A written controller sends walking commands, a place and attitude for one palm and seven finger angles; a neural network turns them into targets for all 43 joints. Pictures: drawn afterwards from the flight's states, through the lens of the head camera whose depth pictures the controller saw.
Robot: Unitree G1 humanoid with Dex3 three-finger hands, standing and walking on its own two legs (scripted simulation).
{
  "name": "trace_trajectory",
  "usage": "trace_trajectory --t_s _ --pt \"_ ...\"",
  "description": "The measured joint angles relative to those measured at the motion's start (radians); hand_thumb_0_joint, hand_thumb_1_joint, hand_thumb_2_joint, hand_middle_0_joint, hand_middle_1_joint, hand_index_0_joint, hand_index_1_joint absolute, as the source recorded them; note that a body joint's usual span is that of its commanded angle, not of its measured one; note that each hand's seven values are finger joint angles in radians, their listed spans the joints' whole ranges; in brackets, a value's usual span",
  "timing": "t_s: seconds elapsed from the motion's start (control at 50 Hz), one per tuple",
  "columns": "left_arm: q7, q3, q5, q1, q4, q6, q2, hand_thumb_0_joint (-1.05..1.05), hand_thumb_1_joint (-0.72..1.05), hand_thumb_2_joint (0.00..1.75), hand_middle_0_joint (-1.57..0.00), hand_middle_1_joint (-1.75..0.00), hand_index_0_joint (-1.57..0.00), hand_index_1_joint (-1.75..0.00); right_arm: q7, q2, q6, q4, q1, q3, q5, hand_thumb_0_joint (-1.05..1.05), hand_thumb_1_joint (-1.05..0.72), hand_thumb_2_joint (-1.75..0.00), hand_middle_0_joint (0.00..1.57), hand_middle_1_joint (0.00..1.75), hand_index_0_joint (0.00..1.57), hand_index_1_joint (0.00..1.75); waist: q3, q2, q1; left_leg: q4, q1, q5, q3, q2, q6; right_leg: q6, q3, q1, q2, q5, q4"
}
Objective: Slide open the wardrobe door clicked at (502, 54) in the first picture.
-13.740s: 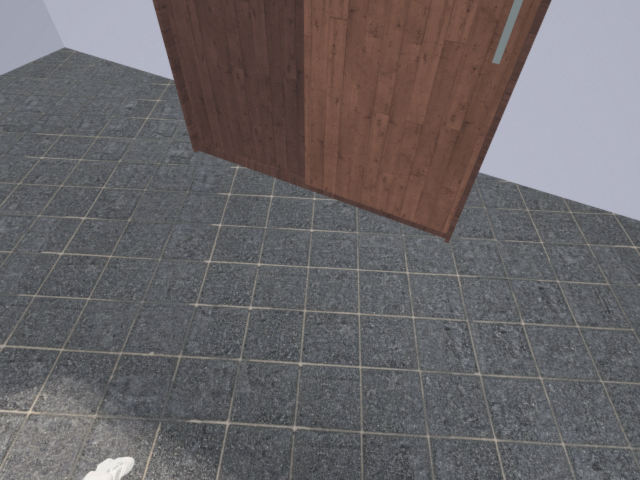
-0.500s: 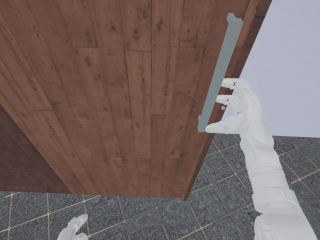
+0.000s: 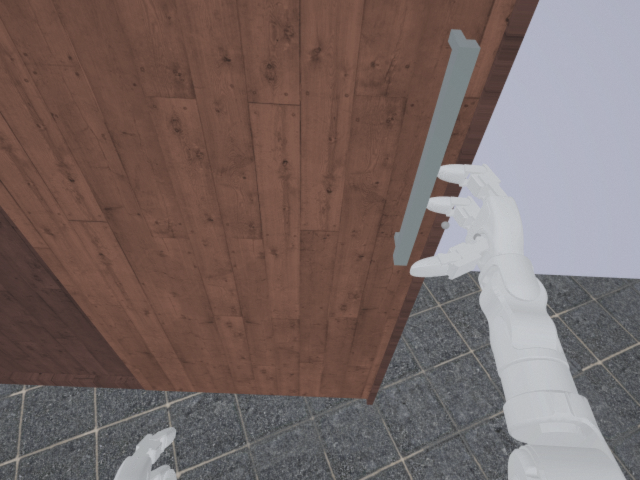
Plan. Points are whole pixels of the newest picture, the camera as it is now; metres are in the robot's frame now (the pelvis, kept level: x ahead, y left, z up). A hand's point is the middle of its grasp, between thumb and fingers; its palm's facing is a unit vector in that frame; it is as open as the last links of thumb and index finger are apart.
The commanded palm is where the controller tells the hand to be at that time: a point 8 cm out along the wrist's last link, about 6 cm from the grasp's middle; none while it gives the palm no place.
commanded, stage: slide the fingers in behind the handle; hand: right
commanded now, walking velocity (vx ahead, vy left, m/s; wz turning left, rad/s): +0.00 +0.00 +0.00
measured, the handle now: (422, 169) +0.46 -0.08 +0.17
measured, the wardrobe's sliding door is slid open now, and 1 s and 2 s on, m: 0.00 0.00 0.00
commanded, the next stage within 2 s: grip the handle and tug to test in 1.38 s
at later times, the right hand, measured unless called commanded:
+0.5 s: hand (430, 225) +0.39 -0.09 +0.14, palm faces -0.05 +1.00 +0.00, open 14.1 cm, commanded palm +0.37 -0.13 +0.14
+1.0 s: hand (410, 222) +0.40 -0.07 +0.14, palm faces -0.07 +1.00 -0.01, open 14.1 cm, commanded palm +0.37 -0.11 +0.14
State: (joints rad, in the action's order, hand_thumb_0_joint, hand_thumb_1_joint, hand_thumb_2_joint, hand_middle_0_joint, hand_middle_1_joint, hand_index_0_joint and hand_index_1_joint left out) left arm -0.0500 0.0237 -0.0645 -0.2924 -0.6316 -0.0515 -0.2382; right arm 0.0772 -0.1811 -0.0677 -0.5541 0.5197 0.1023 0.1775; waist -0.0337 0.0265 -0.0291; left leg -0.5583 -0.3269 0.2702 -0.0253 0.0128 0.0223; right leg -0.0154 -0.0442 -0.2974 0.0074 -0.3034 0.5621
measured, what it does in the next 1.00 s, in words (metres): stands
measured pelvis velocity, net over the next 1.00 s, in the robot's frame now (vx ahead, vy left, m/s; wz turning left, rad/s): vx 0.01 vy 0.01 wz -0.01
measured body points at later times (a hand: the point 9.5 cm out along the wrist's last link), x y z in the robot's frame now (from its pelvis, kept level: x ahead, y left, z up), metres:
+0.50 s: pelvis +0.00 +0.00 +0.00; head +0.01 +0.01 +0.45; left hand +0.14 +0.23 -0.10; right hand +0.39 -0.15 +0.14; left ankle +0.01 +0.10 -0.73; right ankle -0.01 -0.11 -0.73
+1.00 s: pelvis +0.01 +0.01 +0.00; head +0.01 +0.02 +0.45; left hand +0.14 +0.24 -0.11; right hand +0.39 -0.12 +0.14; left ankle +0.01 +0.10 -0.73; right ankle -0.01 -0.11 -0.73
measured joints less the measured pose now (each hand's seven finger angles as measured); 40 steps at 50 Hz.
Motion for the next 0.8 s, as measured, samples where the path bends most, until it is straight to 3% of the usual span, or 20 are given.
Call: trace_trajectory --t_s 0.48,0.66,0.8 --pt "0.006 0.009 0.011 0.038 0.008 0.016 0.020 0.01 0.90 0.90 -0.21 -0.30 -0.20 -0.30 -0.093 0.065 0.079 0.087 -0.011 -0.087 -0.028 -0.01 0.50 -0.30 0.29 1.20 0.28 1.20 0.006 0.000 0.017 0.007 0.025 0.004 -0.010 -0.012 -0.007 -0.005 0.011 0.019 -0.012 0.000 -0.006" --pt "0.008 0.008 0.017 0.031 -0.007 0.023 0.020 0.01 0.90 0.90 -0.21 -0.30 -0.20 -0.30 -0.098 0.086 0.086 0.070 0.011 -0.115 -0.028 -0.01 0.50 -0.30 0.29 1.20 0.28 1.20 0.007 0.002 0.010 0.007 0.021 0.005 -0.012 -0.010 -0.004 -0.003 0.013 0.016 -0.011 0.000 -0.007" --pt "0.013 0.008 0.023 0.026 0.003 0.033 0.025 0.01 0.90 0.90 -0.21 -0.30 -0.20 -0.30 -0.121 0.095 0.079 0.078 -0.005 -0.087 -0.042 -0.01 0.50 -0.30 0.30 1.20 0.29 1.20 0.004 -0.004 -0.002 0.014 0.024 0.002 0.002 -0.001 0.001 0.002 -0.001 0.029 -0.002 0.003 -0.024"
